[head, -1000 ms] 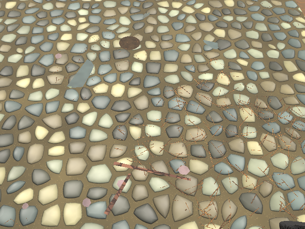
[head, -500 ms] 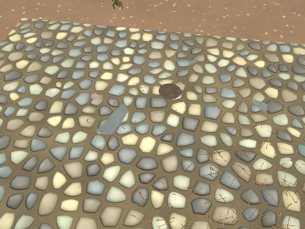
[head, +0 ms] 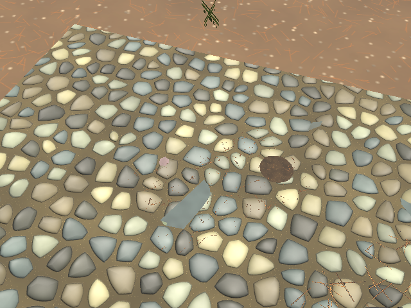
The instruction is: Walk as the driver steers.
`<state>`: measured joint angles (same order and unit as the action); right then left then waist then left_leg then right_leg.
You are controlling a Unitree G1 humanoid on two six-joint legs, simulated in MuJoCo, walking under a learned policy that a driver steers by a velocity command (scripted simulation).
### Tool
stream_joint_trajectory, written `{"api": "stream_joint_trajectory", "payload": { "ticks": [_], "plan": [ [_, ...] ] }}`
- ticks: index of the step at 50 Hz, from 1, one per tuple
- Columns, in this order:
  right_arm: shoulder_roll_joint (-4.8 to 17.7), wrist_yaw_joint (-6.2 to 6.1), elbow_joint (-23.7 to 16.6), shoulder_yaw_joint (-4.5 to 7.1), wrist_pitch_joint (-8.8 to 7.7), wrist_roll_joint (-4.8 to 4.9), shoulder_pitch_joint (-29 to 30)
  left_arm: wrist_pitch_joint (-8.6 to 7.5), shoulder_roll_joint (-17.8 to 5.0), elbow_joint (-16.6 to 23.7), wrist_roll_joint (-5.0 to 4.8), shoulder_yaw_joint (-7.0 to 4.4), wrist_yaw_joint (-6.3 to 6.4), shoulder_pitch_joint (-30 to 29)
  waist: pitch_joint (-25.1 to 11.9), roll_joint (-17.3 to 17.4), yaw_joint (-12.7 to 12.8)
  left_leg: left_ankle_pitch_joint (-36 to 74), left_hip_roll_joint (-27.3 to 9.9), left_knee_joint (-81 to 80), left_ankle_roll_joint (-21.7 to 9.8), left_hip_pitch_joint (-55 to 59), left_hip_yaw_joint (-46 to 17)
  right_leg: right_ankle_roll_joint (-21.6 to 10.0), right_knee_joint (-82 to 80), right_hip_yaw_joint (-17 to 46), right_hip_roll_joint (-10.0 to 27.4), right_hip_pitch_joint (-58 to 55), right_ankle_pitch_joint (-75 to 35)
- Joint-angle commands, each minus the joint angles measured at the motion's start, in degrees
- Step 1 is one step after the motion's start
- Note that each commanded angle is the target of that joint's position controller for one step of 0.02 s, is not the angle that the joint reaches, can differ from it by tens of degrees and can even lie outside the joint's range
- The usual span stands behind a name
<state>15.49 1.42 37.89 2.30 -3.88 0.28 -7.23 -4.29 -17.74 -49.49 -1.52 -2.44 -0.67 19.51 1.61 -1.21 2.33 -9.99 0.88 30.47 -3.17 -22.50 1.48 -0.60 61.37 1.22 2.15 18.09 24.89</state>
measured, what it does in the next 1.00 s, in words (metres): walks ahead: right foot, then left foot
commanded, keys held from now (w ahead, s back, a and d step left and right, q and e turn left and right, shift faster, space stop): w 0.86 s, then w+e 0.14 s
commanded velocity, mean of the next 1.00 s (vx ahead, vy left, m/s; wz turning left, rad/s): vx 0.50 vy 0.00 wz -0.01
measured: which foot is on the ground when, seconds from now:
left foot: down 0.00-0.44, up 0.46-0.94, down 0.96-1.00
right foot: up 0.00-0.40, down 0.42-0.96, up 0.98-1.00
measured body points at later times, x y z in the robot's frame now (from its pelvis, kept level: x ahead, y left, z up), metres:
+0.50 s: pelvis +0.28 -0.04 -0.01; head +0.32 -0.05 +0.44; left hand +0.48 +0.20 -0.10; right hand +0.28 -0.33 -0.14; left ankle +0.10 +0.09 -0.66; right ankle +0.37 -0.14 -0.73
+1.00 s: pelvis +0.56 +0.01 -0.01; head +0.59 +0.02 +0.44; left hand +0.56 +0.29 -0.15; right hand +0.76 -0.24 -0.09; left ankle +0.66 +0.11 -0.73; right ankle +0.38 -0.13 -0.69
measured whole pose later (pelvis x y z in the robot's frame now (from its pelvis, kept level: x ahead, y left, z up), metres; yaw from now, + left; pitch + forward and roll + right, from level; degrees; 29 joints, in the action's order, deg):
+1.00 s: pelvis +0.56 +0.01 -0.01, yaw -2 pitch +2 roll -1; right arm 15.1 1.6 43.3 2.2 -5.4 0.0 -2.5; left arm -2.6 -17.3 -52.6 -1.0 -3.1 0.1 21.2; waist 1.8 -0.8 3.5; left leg -7.1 -1.1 32.0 -2.6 -27.1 1.7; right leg -0.6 43.5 2.0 0.1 7.0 28.3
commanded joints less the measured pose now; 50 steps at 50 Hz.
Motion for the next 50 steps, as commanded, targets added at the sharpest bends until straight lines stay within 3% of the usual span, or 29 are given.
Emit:
{"api": "stream_joint_trajectory", "payload": {
  "ticks": [1,3,5,7,11,15,18,19,20,21,22,23,24,25,26,27,28,29,31,33,38,42,45,46,47,48,49,50],
  "plan": [
    [6.5,0.09,-0.4,1.97,-0.63,-0.54,-6.7,-1.34,-6.6,5.7,0.68,-1.72,0.11,-3.9,-3.4,6.7,-3.6,-0.5,-14.7,-17.9,-10.2,19.3,-20.8,-0.3,3.8,2.4,5.8,22.1,-6.8],
    [6.4,0.17,0.1,2.09,-1.33,-0.6,-5.2,-0.15,-4.3,4.9,0.87,-1.37,0.03,-2.0,-2.9,7.3,-1.5,4.9,-13.4,-20.8,-10.6,13.9,-16.8,0.7,1.6,2.0,6.2,17.6,-10.1],
    [7.4,-0.05,1.4,2.42,-2.02,-0.45,-5.8,0.56,-3.6,5.5,1.2,-1.27,0.28,-3.9,-1.7,5.8,-1.1,9.2,-13.0,-22.5,-11.3,12.5,-13.4,1.8,-2.2,1.9,6.2,18.9,-14.1],
    [8.1,-0.54,2.8,2.61,-2.07,-0.39,-7.4,0.56,-3.1,6.8,1.54,-1.08,0.3,-8.0,-0.3,4.4,-2.0,11.5,-12.5,-23.2,-11.0,13.3,-10.9,2.4,-9.0,1.9,6.2,20.9,-20.2],
    [9.7,-1.25,5.3,2.83,-1.59,0.15,-11.0,-0.27,-1.4,8.7,1.21,-0.26,-0.62,-16.2,1.4,4.0,-5.0,11.0,-10.9,-23.7,-8.9,14.1,-6.5,2.0,-23.3,0.1,3.9,18.0,-31.2],
    [10.5,-1.5,8.5,3.04,-0.62,0.62,-15.5,-0.79,-1.8,11.2,0.73,-0.06,-1.79,-22.4,3.0,3.7,-7.0,11.3,-13.6,-21.4,-8.4,21.1,-6.9,0.5,-29.6,0.0,2.5,19.3,-30.4],
    [11.0,-1.9,10.0,3.35,0.41,0.81,-16.3,-1.14,-2.9,12.1,0.8,-0.3,-2.58,-22.7,2.3,4.6,-5.8,18.0,-15.7,-17.2,-7.1,26.9,-7.6,-1.7,-32.4,-0.4,1.5,18.2,-24.0],
    [11.5,-2.02,10.1,3.47,0.72,0.77,-15.8,-1.22,-3.8,11.7,0.86,-0.63,-2.6,-20.8,0.9,5.4,-4.6,24.6,-15.5,-14.6,-6.5,27.8,-7.4,-2.5,-32.8,-1.5,0.3,14.7,-21.6],
    [11.9,-2.15,10.1,3.51,1.05,0.75,-14.8,-1.28,-5.0,10.5,1.0,-1.37,-2.39,-16.2,-2.1,6.0,-1.7,34.5,-14.3,-9.1,-5.5,27.6,-6.1,-3.8,-33.9,-3.4,-1.6,7.5,-21.0],
    [10.9,-2.31,10.0,3.01,1.34,0.46,-14.5,-1.25,-7.7,7.9,1.15,-2.76,-1.86,-7.6,-7.9,5.1,2.3,38.2,-11.3,1.1,-3.9,24.1,-3.8,-5.6,-33.9,-3.9,-2.0,-5.5,-23.0],
    [8.4,-2.54,8.5,1.81,1.23,-0.83,-15.1,-0.99,-11.8,6.0,1.64,-3.87,-1.21,2.8,-16.9,-1.0,5.6,22.1,-7.8,18.8,-1.9,12.0,-1.5,-9.3,-31.1,7.8,8.3,-23.7,-26.4],
    [1.3,-1.77,8.4,-0.11,-0.03,-0.44,-23.0,-0.66,-14.6,4.8,1.41,-4.48,-1.47,4.8,-23.6,-16.3,1.3,-19.5,3.0,37.4,1.8,-10.9,-3.0,-18.4,-37.7,35.3,19.9,-41.7,-12.5],
    [7.6,-1.4,9.0,1.16,-1.19,0.65,-18.6,-0.56,-8.9,5.3,0.57,-2.97,-1.42,4.4,-21.3,-9.8,4.2,-23.6,0.7,43.3,1.2,-17.3,-10.0,-16.7,-42.4,38.6,19.0,-40.5,-4.6],
    [9.9,-1.08,7.1,1.95,-1.94,2.07,-12.9,-0.56,-7.3,5.8,0.75,-2.37,-1.14,0.4,-12.7,-7.1,3.7,-18.7,-2.1,43.6,0.7,-20.8,-8.5,-14.5,-44.0,30.3,17.4,-33.2,-5.9],
    [9.3,-1.35,6.4,1.75,-2.23,1.87,-9.7,-0.58,-6.7,6.4,1.16,-2.17,-1.02,-3.3,-8.0,-2.4,2.1,-13.5,-4.9,41.0,0.8,-19.5,-6.6,-13.4,-45.3,24.5,15.3,-25.2,-11.6],
    [8.8,-1.56,6.2,1.98,-2.11,0.91,-8.1,-0.68,-5.3,6.6,1.61,-1.84,-1.11,-5.7,-4.5,-1.0,0.6,-10.4,-6.6,37.7,1.2,-17.7,-5.9,-13.2,-47.0,20.1,13.5,-18.6,-17.5],
    [8.0,-1.55,6.5,2.06,-1.62,0.62,-9.4,-0.93,-4.3,6.7,2.28,-1.5,-1.12,-6.8,-4.2,-2.6,-1.4,-8.1,-8.0,36.1,1.4,-14.0,-6.4,-12.9,-48.5,17.3,12.2,-14.6,-21.0],
    [6.8,-1.57,7.0,1.9,-1.05,0.57,-10.6,-1.16,-4.0,6.5,2.2,-1.48,-1.23,-7.2,-4.2,-3.1,-2.3,-7.3,-8.4,34.5,1.9,-11.8,-6.3,-13.2,-50.1,15.6,11.4,-12.4,-22.4],
    [5.1,-1.79,7.0,1.56,-0.02,0.32,-10.3,-1.71,-4.7,5.7,1.6,-1.7,-1.15,-6.9,-2.8,-2.9,-3.1,-6.0,-9.1,30.8,3.0,-11.7,-5.5,-13.9,-52.5,11.9,11.1,-9.3,-25.0],
    [4.7,-1.9,5.6,1.32,0.26,-0.14,-6.2,-1.7,-6.1,4.7,1.53,-2.14,-0.62,-5.8,-0.9,-2.2,-2.5,-0.9,-9.5,24.8,4.1,-14.5,-5.1,-14.1,-54.3,9.3,10.8,-8.7,-26.5],
    [3.2,-0.89,3.6,0.49,-0.68,0.11,3.4,-0.96,-7.7,2.7,0.91,-2.5,0.24,-2.2,1.0,-1.9,0.7,14.2,-7.0,6.9,4.3,-11.4,-2.6,-11.1,-55.0,2.6,7.9,-9.2,-26.0],
    [4.1,0.21,1.7,0.51,-1.14,0.7,8.8,0.06,-8.5,0.3,0.31,-2.83,0.46,1.5,2.3,-2.2,2.0,13.6,-5.8,0.8,3.1,-11.9,-3.0,-10.5,-52.7,3.3,11.0,-15.7,-25.3],
    [6.0,0.75,1.5,1.19,-1.59,0.55,7.6,0.99,-9.2,-0.6,-0.02,-3.26,0.85,1.5,1.5,-2.9,-0.2,7.5,-4.7,-2.0,1.1,-7.9,-3.1,-9.1,-48.0,5.4,12.9,-19.4,-30.5],
    [7.2,0.63,2.5,1.88,-1.8,0.41,3.4,1.29,-9.5,-0.4,-0.08,-3.3,0.97,0.3,-0.6,-3.2,-2.9,6.3,-3.3,-3.5,0.2,-1.6,-1.8,-8.2,-43.3,4.9,11.9,-19.0,-37.2],
    [9.8,0.15,5.2,3.33,-1.9,0.21,-5.0,1.49,-8.1,-0.2,0.25,-2.73,1.03,0.1,-6.0,-2.1,-6.8,6.4,-2.6,-4.0,-1.3,10.7,-1.1,-6.7,-33.6,3.0,8.6,-15.9,-41.1],
    [14.1,-0.49,7.0,4.62,-1.81,-0.65,-15.2,1.44,-4.6,1.3,1.59,-1.29,1.05,0.6,-15.2,3.9,-10.3,6.9,-12.3,-1.9,-4.6,27.9,-10.9,-4.4,-16.2,0.3,4.6,-5.4,-28.3],
    [18.4,-0.48,8.2,5.55,-1.24,-0.75,-17.8,0.34,2.2,2.2,1.13,0.6,0.76,8.0,-22.0,19.4,-6.7,-5.5,-24.8,-8.1,-13.0,45.3,-36.1,-0.8,2.8,-1.0,-5.2,16.6,5.5],
    [12.1,-0.43,7.6,4.02,-1.27,-0.27,-17.4,-0.43,-4.2,1.1,-0.29,-0.87,0.68,5.0,-20.2,13.6,-9.2,-14.7,-23.8,-12.7,-12.0,42.4,-39.9,-1.0,10.1,6.3,-2.7,22.3,8.8]
  ]
}}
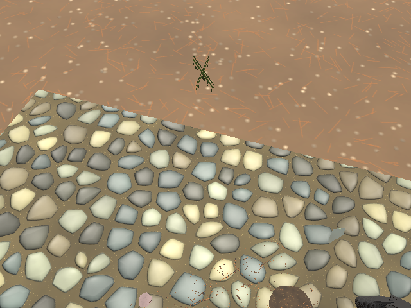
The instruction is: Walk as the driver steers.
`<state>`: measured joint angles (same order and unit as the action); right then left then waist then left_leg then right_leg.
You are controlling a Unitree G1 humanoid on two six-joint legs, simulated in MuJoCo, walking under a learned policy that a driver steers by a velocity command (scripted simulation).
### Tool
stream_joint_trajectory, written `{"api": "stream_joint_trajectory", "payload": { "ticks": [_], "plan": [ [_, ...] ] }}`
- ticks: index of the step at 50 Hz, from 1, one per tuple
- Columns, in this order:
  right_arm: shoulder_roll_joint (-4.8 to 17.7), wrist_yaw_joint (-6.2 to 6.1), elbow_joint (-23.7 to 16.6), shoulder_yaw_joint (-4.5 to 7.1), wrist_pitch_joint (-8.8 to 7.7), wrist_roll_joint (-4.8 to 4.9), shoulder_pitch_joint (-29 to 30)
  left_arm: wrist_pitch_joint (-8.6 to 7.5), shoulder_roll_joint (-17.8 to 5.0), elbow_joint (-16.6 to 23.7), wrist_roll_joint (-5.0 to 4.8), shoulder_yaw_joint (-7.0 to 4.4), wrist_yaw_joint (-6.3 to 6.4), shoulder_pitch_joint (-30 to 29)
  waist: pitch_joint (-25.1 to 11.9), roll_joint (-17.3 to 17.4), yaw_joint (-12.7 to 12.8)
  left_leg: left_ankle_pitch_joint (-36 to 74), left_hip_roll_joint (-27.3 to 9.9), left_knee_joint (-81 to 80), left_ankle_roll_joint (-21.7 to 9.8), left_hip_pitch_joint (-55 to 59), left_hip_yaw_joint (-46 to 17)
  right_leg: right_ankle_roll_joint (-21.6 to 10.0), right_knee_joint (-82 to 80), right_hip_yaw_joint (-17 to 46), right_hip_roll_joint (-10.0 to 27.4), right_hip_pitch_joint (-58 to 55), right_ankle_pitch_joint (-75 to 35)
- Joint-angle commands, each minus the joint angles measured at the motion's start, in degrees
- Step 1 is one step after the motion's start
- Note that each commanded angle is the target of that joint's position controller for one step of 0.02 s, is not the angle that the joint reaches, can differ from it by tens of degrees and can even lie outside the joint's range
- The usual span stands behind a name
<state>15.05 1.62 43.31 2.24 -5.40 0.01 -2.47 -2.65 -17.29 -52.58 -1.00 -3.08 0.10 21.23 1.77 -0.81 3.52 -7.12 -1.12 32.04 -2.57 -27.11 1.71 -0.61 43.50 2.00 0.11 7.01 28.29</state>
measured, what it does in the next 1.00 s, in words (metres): walks ahead, turning right: right foot, then left foot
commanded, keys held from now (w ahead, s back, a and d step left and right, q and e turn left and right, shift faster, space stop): w+e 0.20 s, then e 0.80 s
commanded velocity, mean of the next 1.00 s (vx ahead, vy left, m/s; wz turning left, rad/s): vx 0.22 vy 0.00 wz -0.52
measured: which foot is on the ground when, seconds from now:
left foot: down 0.00-0.46, up 0.48-0.92, down 0.94-1.00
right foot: up 0.00-0.44, down 0.46-0.94, up 0.96-1.00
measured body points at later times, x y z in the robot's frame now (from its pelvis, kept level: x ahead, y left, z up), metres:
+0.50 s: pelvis +0.23 -0.03 -0.01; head +0.27 -0.05 +0.44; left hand +0.48 +0.18 -0.10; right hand +0.24 -0.33 -0.14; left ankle +0.11 +0.12 -0.68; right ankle +0.32 -0.13 -0.73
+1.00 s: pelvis +0.33 -0.01 +0.01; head +0.36 -0.01 +0.46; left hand +0.62 +0.15 -0.08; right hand +0.29 -0.32 -0.09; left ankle +0.41 +0.09 -0.73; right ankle +0.30 -0.12 -0.69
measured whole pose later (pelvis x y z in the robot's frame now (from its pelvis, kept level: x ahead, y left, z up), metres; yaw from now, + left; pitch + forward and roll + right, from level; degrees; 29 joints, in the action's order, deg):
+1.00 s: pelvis +0.33 -0.01 +0.01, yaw -34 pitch +2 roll +0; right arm 16.6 -1.1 45.5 3.7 -1.0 -1.7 -8.5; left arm 2.8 -18.7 -36.2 -0.8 -5.1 1.5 9.2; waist 1.4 -2.3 0.3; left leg -13.3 0.7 29.4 0.2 -18.0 -3.3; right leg -0.5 46.1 10.2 -8.6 27.2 24.7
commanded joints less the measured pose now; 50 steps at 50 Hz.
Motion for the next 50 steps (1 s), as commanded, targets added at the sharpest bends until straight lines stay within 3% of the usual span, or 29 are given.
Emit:
{"api": "stream_joint_trajectory", "payload": {
  "ticks": [1,2,3,5,7,9,12,15,18,21,22,23,24,25,26,27,28,29,30,32,35,39,43,45,46,47,48,49,50],
  "plan": [
    [9.9,-0.83,1.8,3.2,-0.02,0.06,-18.1,-2.45,-7.8,5.8,-1.98,-1.32,-0.14,-1.6,-12.1,10.4,-9.9,-17.2,-20.2,-15.4,-9.9,40.2,-31.6,-1.8,29.2,5.2,1.9,36.7,0.3],
    [8.4,-0.89,1.4,2.71,-0.23,-0.14,-14.0,-2.39,-7.4,6.2,-1.77,-1.39,0.18,-4.0,-8.3,7.3,-8.2,-12.3,-18.2,-16.9,-8.5,33.3,-25.3,-1.7,27.6,4.0,4.6,35.1,-4.8],
    [6.5,-0.83,1.4,2.24,-0.45,-0.28,-11.0,-2.04,-6.8,6.2,-1.06,-1.7,0.4,-4.9,-4.9,6.8,-6.8,-7.6,-16.2,-18.8,-7.7,27.7,-20.1,-1.3,24.7,4.1,6.0,33.4,-8.4],
    [5.1,-0.79,1.9,2.02,-1.14,-0.98,-8.6,-0.58,-4.6,5.6,-1.04,-1.86,0.29,-2.8,-3.3,7.9,-4.2,-1.7,-14.2,-22.1,-7.0,21.5,-13.1,-0.9,22.5,4.4,7.7,27.9,-12.3],
    [5.8,-0.94,2.8,2.38,-1.73,-0.96,-8.1,0.66,-2.9,6.2,-0.98,-1.77,0.26,-3.4,-1.6,6.1,-3.3,3.3,-14.1,-24.1,-7.7,19.3,-8.1,-0.3,20.9,4.3,8.1,28.6,-14.7],
    [6.9,-1.37,3.7,2.79,-1.87,-1.14,-8.6,1.25,-2.5,7.4,-0.66,-1.86,0.26,-5.5,-0.2,4.6,-3.3,6.6,-14.1,-25.1,-8.0,19.6,-4.3,0.3,17.1,4.9,8.1,31.5,-19.2],
    [7.9,-2.22,4.2,2.92,-1.21,-1.25,-7.6,0.89,-1.8,9.1,-0.08,-1.67,-0.53,-9.3,1.8,4.0,-3.6,17.1,-12.0,-24.5,-6.9,19.3,3.4,0.9,6.1,2.3,7.0,30.3,-27.5],
    [9.6,-3.35,4.9,3.27,0.05,-0.69,-9.3,0.59,0.0,11.9,0.74,-0.92,-1.87,-15.3,1.8,3.5,-5.8,27.5,-11.5,-21.4,-6.0,20.2,8.5,0.8,-3.1,-3.2,5.1,26.1,-32.7],
    [11.1,-3.78,5.6,3.82,1.73,0.57,-10.4,1.18,-1.3,14.0,0.65,-1.4,-3.08,-16.4,0.3,4.4,-5.6,32.6,-13.6,-16.3,-5.4,26.7,9.2,-0.7,-7.0,-4.5,3.7,25.7,-29.0],
    [12.5,-4.42,4.5,4.62,3.27,1.93,-7.9,1.59,-5.0,13.9,0.83,-3.18,-3.62,-9.8,-3.8,5.9,-1.1,44.5,-13.9,-3.4,-3.4,29.2,9.5,-4.0,-9.3,-7.0,-0.4,17.9,-21.4],
    [11.7,-4.42,4.0,4.38,3.68,2.07,-7.0,1.38,-7.4,12.3,0.73,-4.5,-3.18,-3.4,-6.9,3.9,2.3,41.0,-11.5,6.7,-1.3,27.3,10.6,-5.8,-14.8,-7.3,-2.6,9.5,-26.2],
    [9.8,-4.02,3.7,3.68,3.39,0.56,-9.7,1.45,-11.7,12.0,0.9,-5.9,-1.71,0.2,-10.6,-3.5,3.3,22.3,-7.4,21.7,2.5,17.2,10.9,-8.7,-17.0,1.2,2.3,-3.1,-47.5],
    [3.2,-3.03,2.3,1.79,2.86,-3.19,-15.0,1.83,-16.5,13.3,1.47,-6.12,-0.62,-2.2,-15.4,-16.4,-3.6,-32.5,3.1,41.5,6.6,-3.1,7.6,-18.3,-10.8,21.9,15.8,-19.2,-76.5],
    [6.6,-2.06,2.5,1.83,2.14,-1.31,-16.3,1.34,-14.7,15.7,2.11,-5.31,-1.38,-2.5,-27.6,-10.3,-1.2,-35.4,5.0,50.5,6.7,-7.1,-6.1,-25.8,-17.1,36.0,21.8,-22.8,-63.2],
    [9.5,-1.79,1.5,2.66,2.05,0.94,-10.6,1.08,-11.7,16.9,1.45,-4.77,-1.77,-6.0,-22.0,-4.3,0.0,-29.6,2.3,49.8,5.4,-10.5,-7.9,-23.3,-20.3,30.4,18.9,-17.9,-52.1],
    [9.1,-2.29,0.6,2.65,2.3,0.93,-7.3,1.03,-9.4,16.8,0.2,-4.21,-1.51,-9.3,-14.5,-0.7,-1.2,-24.4,0.3,45.5,5.1,-12.2,-7.1,-19.7,-22.1,25.0,15.7,-10.5,-43.2],
    [9.0,-3.11,1.0,2.77,2.89,0.03,-6.2,1.28,-7.7,17.1,-0.23,-3.66,-1.07,-11.6,-10.4,1.4,-2.6,-21.0,-1.4,41.1,5.3,-11.0,-7.1,-17.3,-23.7,22.0,13.5,-3.4,-38.1],
    [9.6,-3.55,0.7,3.06,3.58,-0.42,-6.3,1.57,-7.1,17.5,0.3,-3.45,-0.62,-12.9,-8.6,0.1,-4.0,-19.0,-2.0,37.5,5.2,-7.5,-7.4,-16.2,-24.8,20.2,11.9,2.4,-36.0],
    [9.4,-3.65,0.7,3.16,4.13,-0.59,-6.8,1.82,-7.4,17.9,1.12,-3.48,-0.35,-13.3,-8.2,-1.4,-4.8,-17.9,-1.5,35.1,5.2,-4.6,-7.1,-15.6,-25.6,19.3,10.7,5.9,-35.7],
    [7.5,-3.92,0.8,2.76,4.46,-0.73,-7.9,1.98,-8.5,18.3,1.51,-3.92,0.22,-12.8,-9.1,-3.0,-5.2,-16.6,-0.4,29.0,6.1,-2.4,-6.3,-15.2,-25.4,17.4,9.3,7.9,-39.1],
    [6.9,-4.25,0.2,2.43,4.91,-0.65,-6.2,2.78,-9.9,18.6,0.77,-4.45,1.32,-11.9,-10.8,-3.6,-4.3,-12.9,0.5,22.2,7.5,-1.8,-7.1,-14.2,-25.0,18.1,8.3,7.7,-32.9],
    [7.1,-3.99,-0.8,2.44,5.02,-0.18,-3.2,3.96,-9.5,19.3,0.77,-4.31,1.95,-12.8,-8.6,-6.4,-3.1,-9.7,1.5,14.9,7.9,-0.1,-7.9,-12.0,-25.9,21.0,6.2,10.1,-16.9],
    [7.7,-3.24,-1.4,2.64,3.64,0.24,-2.9,4.65,-9.1,19.6,0.69,-4.24,1.76,-12.1,-8.3,-8.6,-2.4,-11.4,2.7,6.2,6.7,3.2,-8.1,-11.3,-23.3,25.6,6.5,7.0,-19.6],
    [8.0,-2.61,-0.7,2.98,2.97,0.4,-5.8,5.11,-8.8,20.0,0.14,-4.03,1.87,-13.1,-8.4,-8.8,-4.3,-7.1,2.9,-4.1,5.2,8.9,-7.1,-9.7,-20.4,26.6,5.2,6.8,-23.2],
    [9.2,-2.46,-0.2,3.49,2.8,0.13,-7.8,5.34,-7.9,20.1,-0.19,-3.73,2.0,-12.7,-8.4,-7.6,-5.2,-1.9,0.4,-10.5,3.9,14.2,-7.7,-7.5,-17.8,25.3,3.1,9.1,-21.3],
    [13.1,-2.67,-0.5,4.36,3.09,-0.93,-8.8,5.43,-5.0,20.1,0.1,-2.94,1.95,-10.1,-9.7,1.9,-3.5,1.2,-11.1,-13.5,-0.4,20.7,-17.0,-4.3,-7.7,18.9,-1.8,15.3,-7.3],
    [16.7,-2.78,-0.2,5.14,3.91,-2.71,-7.7,4.91,-5.6,22.4,-0.48,-3.31,1.74,-10.4,-6.0,19.0,-1.6,11.4,-20.5,-15.9,-10.0,20.3,-30.5,-1.0,3.0,6.7,-10.5,27.2,6.7],
    [13.1,-2.92,-2.2,4.41,3.81,-2.87,-5.2,4.26,-10.7,21.2,0.81,-4.69,1.5,-9.5,-5.9,14.5,-2.5,14.1,-22.9,-15.2,-13.1,18.6,-31.1,1.4,15.6,7.9,-6.1,28.4,6.6],
    [10.2,-3.28,-3.2,3.66,3.88,-2.22,-3.0,4.45,-12.1,19.7,0.27,-5.5,1.3,-8.6,-5.8,10.0,-1.7,14.6,-19.6,-13.7,-10.9,18.0,-24.6,2.2,20.4,7.6,-5.3,27.7,2.9]
  ]
}}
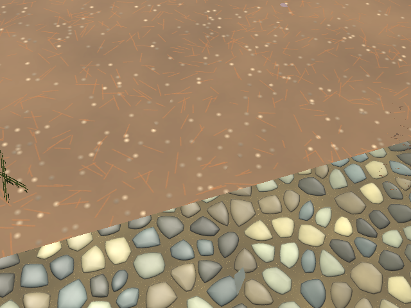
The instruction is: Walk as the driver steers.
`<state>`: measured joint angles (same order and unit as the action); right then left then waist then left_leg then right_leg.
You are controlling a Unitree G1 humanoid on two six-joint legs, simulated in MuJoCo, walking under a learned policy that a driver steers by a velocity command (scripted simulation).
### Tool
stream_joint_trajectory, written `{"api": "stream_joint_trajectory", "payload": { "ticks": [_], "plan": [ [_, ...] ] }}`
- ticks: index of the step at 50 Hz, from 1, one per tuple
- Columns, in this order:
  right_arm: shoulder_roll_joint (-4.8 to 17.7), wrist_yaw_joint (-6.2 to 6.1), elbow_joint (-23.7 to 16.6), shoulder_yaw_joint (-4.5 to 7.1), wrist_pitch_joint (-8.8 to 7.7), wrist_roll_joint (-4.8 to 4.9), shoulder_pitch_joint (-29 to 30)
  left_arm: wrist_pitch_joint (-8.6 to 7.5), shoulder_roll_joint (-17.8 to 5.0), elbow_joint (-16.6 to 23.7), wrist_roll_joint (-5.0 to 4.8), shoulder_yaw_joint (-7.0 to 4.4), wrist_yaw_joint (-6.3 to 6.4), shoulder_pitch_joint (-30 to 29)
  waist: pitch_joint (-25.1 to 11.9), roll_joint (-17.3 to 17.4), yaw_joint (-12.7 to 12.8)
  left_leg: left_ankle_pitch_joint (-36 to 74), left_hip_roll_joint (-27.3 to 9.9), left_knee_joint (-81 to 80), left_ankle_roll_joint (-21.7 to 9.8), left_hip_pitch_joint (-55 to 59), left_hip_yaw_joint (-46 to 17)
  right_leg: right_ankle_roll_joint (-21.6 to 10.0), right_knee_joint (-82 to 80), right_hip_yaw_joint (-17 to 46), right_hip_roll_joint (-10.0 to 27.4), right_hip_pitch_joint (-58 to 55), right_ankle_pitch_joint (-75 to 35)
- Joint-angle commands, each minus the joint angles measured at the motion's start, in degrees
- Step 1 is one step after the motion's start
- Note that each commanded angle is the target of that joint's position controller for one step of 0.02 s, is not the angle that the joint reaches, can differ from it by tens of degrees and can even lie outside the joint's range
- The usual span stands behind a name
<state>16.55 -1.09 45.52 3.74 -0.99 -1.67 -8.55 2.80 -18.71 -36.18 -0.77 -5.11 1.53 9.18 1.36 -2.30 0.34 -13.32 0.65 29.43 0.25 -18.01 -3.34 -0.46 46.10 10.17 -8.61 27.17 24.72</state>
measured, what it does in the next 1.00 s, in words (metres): walks ahead, turning right: right foot, then left foot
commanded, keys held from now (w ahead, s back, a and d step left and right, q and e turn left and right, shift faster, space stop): e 0.30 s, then w+e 0.20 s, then no key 0.50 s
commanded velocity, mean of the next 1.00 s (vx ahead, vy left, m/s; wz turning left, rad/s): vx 0.10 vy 0.00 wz -0.42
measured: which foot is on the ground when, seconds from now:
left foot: down 0.00-0.34, up 0.36-0.76, down 0.78-1.00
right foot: up 0.00-0.34, down 0.36-0.80, up 0.82-1.00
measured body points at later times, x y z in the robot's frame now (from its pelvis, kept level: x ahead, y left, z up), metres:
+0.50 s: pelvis +0.02 -0.04 +0.01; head +0.04 -0.08 +0.46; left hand +0.21 +0.19 -0.07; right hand +0.08 -0.37 -0.10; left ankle +0.07 +0.11 -0.67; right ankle -0.02 -0.13 -0.73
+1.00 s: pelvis +0.14 -0.05 +0.00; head +0.17 -0.06 +0.45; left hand +0.35 +0.15 -0.12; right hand +0.18 -0.34 -0.10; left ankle +0.23 +0.02 -0.74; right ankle +0.05 -0.18 -0.72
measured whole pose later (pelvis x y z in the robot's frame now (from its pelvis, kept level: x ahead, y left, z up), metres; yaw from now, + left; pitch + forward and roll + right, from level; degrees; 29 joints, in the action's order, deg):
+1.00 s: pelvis +0.14 -0.05 +0.00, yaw -25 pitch +0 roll +0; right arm 13.0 1.0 44.8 1.0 -1.4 -0.9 -5.7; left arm 2.4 -16.2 -41.7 0.0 -2.8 2.3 13.5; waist 2.8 -1.2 0.2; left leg -9.3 1.0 26.8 -1.6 -18.0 0.9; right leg 4.5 39.2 4.9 1.4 16.1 24.8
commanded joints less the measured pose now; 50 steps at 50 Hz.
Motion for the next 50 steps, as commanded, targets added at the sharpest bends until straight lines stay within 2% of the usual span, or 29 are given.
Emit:
{"api": "stream_joint_trajectory", "payload": {
  "ticks": [1,2,3,6,9,14,16,17,18,19,20,21,22,23,24,26,29,31,34,37,38,39,40,41,42,44,46,48,50],
  "plan": [
    [7.5,-0.74,-5.9,1.86,-0.36,0.3,4.8,-0.28,-9.2,1.8,-0.09,-3.37,0.1,4.7,-4.5,9.4,2.1,19.8,-17.6,-10.0,-11.1,9.1,-14.2,3.2,20.5,-1.7,4.0,7.7,3.6],
    [6.8,-0.93,-5.9,1.6,-0.23,1.19,4.9,0.32,-8.0,1.6,0.12,-3.02,0.2,4.9,-3.8,9.5,1.5,19.8,-16.4,-9.6,-10.5,10.0,-11.5,4.2,23.3,-2.2,4.5,9.3,1.0],
    [6.7,-1.14,-5.9,1.36,0.07,1.32,4.4,0.7,-6.2,1.8,-0.12,-2.49,-0.02,4.6,-3.1,9.7,1.2,20.7,-15.2,-9.9,-10.5,9.6,-8.6,4.9,23.9,-3.5,4.9,9.2,-0.2],
    [7.8,-1.59,-5.5,1.81,1.01,0.78,1.1,0.62,-4.2,4.5,-0.86,-1.5,-0.41,-0.5,-2.8,12.1,-1.9,20.9,-14.6,-10.7,-11.7,14.1,-4.7,6.3,16.0,-7.1,7.1,10.4,-2.9],
    [10.1,-1.4,-5.6,2.71,1.5,0.99,0.3,0.48,-3.2,6.1,-0.47,-0.77,-1.11,-2.5,-4.7,13.2,-3.2,22.5,-16.6,-10.2,-12.4,15.6,-2.6,6.2,6.8,-9.1,9.5,5.3,-2.0],
    [12.2,-0.13,-5.6,3.62,1.45,2.41,1.0,1.04,-4.5,6.5,-0.5,-1.24,-2.23,-1.0,-5.0,13.9,-2.5,22.9,-18.6,-8.1,-11.5,13.4,0.2,3.3,-6.9,-13.2,9.2,-4.6,-4.1],
    [11.9,0.0,-5.1,3.67,1.36,3.57,1.4,1.18,-4.2,5.1,-0.56,-1.63,-2.54,2.7,-5.9,12.3,-0.1,15.7,-17.8,-4.4,-8.4,10.4,2.7,0.2,-17.9,-15.3,7.5,-12.4,-11.6],
    [9.8,0.19,-4.0,3.2,1.19,3.42,-1.0,1.17,-5.4,3.9,-0.69,-2.35,-2.15,5.7,-6.8,8.9,0.6,5.5,-15.9,0.1,-5.4,4.4,5.4,-2.0,-21.4,-13.6,6.9,-20.6,-13.8],
    [5.4,0.68,-4.4,1.92,1.02,1.61,-1.2,0.84,-9.8,3.0,-1.09,-3.75,-1.44,10.3,-7.2,-4.0,1.5,-11.1,-10.3,15.3,-0.5,-8.9,11.5,-6.3,-25.5,1.2,16.6,-30.9,-16.1],
    [3.9,0.53,-9.5,1.11,0.17,0.31,4.5,-0.61,-15.8,3.7,-0.36,-4.58,-1.66,13.6,-6.9,-15.5,3.4,-25.8,-0.8,29.0,2.2,-27.4,8.7,-18.5,-29.2,26.0,29.3,-34.1,-6.4],
    [7.2,0.62,-10.2,2.08,-1.03,1.8,8.4,-2.6,-12.3,3.4,0.85,-3.53,-2.2,13.9,-6.8,-9.5,6.2,-23.4,-2.5,35.4,1.3,-30.2,0.1,-20.9,-33.5,29.0,29.9,-31.6,4.5],
    [9.2,1.14,-10.2,2.76,-1.76,3.04,8.7,-3.81,-9.5,2.9,0.87,-2.39,-2.06,11.6,-2.8,-8.9,4.2,-17.6,-4.3,35.0,-0.3,-30.9,-1.2,-17.9,-34.9,24.9,27.6,-28.8,11.7],
    [9.8,1.24,-8.8,3.27,-2.24,2.81,7.3,-4.31,-8.0,3.1,0.36,-1.83,-1.65,8.9,-0.6,-6.9,2.5,-12.5,-5.3,33.2,-0.6,-29.8,-0.8,-15.2,-35.0,20.7,24.9,-26.4,11.6],
    [10.1,1.19,-8.1,3.42,-2.59,1.91,6.7,-4.28,-7.0,3.3,-0.08,-1.23,-1.2,7.1,0.2,-6.8,1.8,-8.3,-5.6,30.2,-0.1,-28.6,-0.8,-13.7,-35.3,17.8,23.0,-25.1,8.4],
    [9.4,1.39,-7.7,3.34,-3.05,1.39,6.2,-4.26,-6.6,3.6,0.18,-0.85,-0.74,6.5,0.2,-6.9,1.1,-4.3,-5.2,28.0,0.4,-25.6,-0.5,-12.9,-35.9,15.2,21.0,-23.3,5.2],
    [7.7,1.82,-6.8,2.87,-3.83,1.38,5.7,-4.6,-6.6,3.7,0.97,-0.75,-0.13,6.5,-0.2,-5.4,0.6,2.4,-3.6,23.1,1.5,-22.6,1.0,-12.2,-35.8,10.8,19.0,-22.6,-5.6],
    [4.7,2.0,-6.5,1.54,-3.73,1.09,6.8,-4.63,-7.2,2.8,0.98,-0.94,0.32,6.7,-0.7,-5.2,1.1,7.0,-1.9,12.4,3.3,-15.3,2.4,-10.9,-32.1,3.5,16.5,-19.7,-24.9],
    [4.0,2.37,-6.9,0.96,-3.39,1.33,7.9,-4.21,-7.9,1.6,0.76,-1.19,0.25,8.5,-1.5,-5.6,2.1,7.8,-1.3,8.5,3.7,-11.3,2.6,-10.8,-29.9,2.8,17.0,-18.5,-31.4],
    [5.5,2.88,-7.4,1.04,-3.12,1.78,8.1,-3.65,-7.9,0.4,0.44,-1.06,-0.08,9.4,-1.8,-5.1,2.4,7.8,-1.0,5.2,2.6,-8.3,1.9,-10.7,-27.2,5.1,18.9,-18.6,-33.9],
    [6.6,3.02,-6.7,1.52,-3.55,1.27,4.8,-3.35,-6.4,0.0,0.16,-0.39,-0.08,7.3,-2.4,-4.8,0.1,9.8,-0.6,-1.2,0.0,-2.1,2.2,-9.0,-22.9,7.5,18.5,-19.1,-31.8],
    [6.7,2.81,-6.4,1.55,-3.88,0.59,3.4,-3.46,-5.1,-0.3,0.18,0.08,-0.05,7.3,-2.9,-3.7,-1.0,16.4,-1.2,-6.0,-1.1,2.6,1.9,-7.3,-20.6,7.0,16.6,-18.5,-31.5],
    [9.1,2.32,-6.9,1.86,-4.25,-0.34,2.0,-3.81,-3.1,-0.2,1.25,0.74,-0.01,8.7,-6.4,0.2,-0.9,32.7,-7.0,-5.9,-3.1,10.4,-3.5,-4.4,-15.5,4.9,13.0,-16.8,-28.5],
    [12.1,1.95,-7.1,2.23,-3.95,-0.98,0.5,-4.08,-1.5,-0.6,2.14,1.31,0.18,14.8,-12.5,9.0,1.7,45.1,-14.8,-1.9,-9.7,22.1,-11.3,-0.9,-7.7,1.5,8.2,-9.6,-13.2],
    [7.3,1.94,-5.6,1.05,-3.11,-0.25,-1.6,-3.62,-1.9,-1.1,1.89,1.52,0.63,15.1,-15.4,15.3,0.2,41.7,-20.0,-4.7,-16.1,22.6,-19.0,2.3,-0.6,-0.2,6.7,-7.2,6.5],
    [4.1,2.27,-4.9,-0.24,-2.76,0.78,-1.7,-2.71,-4.4,-0.8,1.14,0.87,0.82,12.4,-12.5,14.1,-0.5,32.0,-20.4,-7.6,-16.7,20.0,-21.9,4.0,3.8,-0.4,7.9,-4.1,14.6],
    [5.3,2.49,-4.5,-0.33,-2.24,1.03,0.8,-0.96,-5.3,-1.3,0.73,0.18,1.24,9.4,-8.0,10.1,-0.4,18.4,-18.1,-10.1,-14.1,15.2,-19.0,5.7,8.3,-1.5,9.4,-1.5,12.7],
    [6.2,2.2,-4.9,-0.26,-1.76,0.66,5.4,-0.16,-3.8,-2.2,0.67,0.34,1.19,9.4,-5.1,10.1,1.3,11.2,-15.1,-12.3,-11.7,8.3,-14.1,5.9,2.9,-2.8,11.1,-5.3,8.0],
    [5.9,1.85,-5.0,-0.34,-1.0,0.6,7.5,-0.49,-1.3,-3.7,0.73,1.14,1.01,9.8,-4.8,11.1,1.6,10.7,-11.7,-12.4,-10.6,4.1,-8.7,5.5,-5.7,-5.7,10.6,-11.7,2.0],
    [5.4,1.57,-4.4,-0.61,-0.51,1.13,7.5,-0.97,-0.5,-5.3,0.95,1.2,0.71,10.7,-6.4,10.1,2.2,8.4,-10.0,-10.6,-10.0,3.2,-5.7,4.6,-15.7,-8.0,9.6,-17.8,-9.9]
  ]
}}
